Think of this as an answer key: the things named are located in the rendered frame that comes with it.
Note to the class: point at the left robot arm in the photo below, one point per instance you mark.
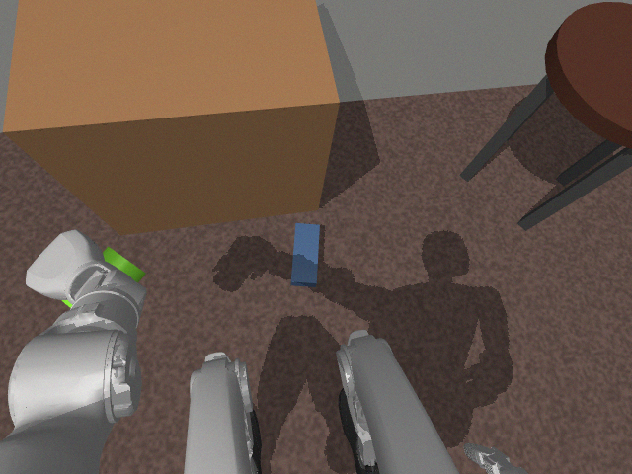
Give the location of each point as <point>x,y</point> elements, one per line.
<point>73,381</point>

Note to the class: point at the right robot hand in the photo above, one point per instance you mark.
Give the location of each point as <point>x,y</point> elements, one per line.
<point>494,461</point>

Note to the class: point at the left robot hand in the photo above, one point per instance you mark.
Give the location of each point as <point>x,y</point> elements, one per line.
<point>49,273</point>

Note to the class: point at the right robot foot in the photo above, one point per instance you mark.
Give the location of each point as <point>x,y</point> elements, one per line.
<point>351,434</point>

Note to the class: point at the stool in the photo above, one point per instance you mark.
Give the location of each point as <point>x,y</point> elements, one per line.
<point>588,63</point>

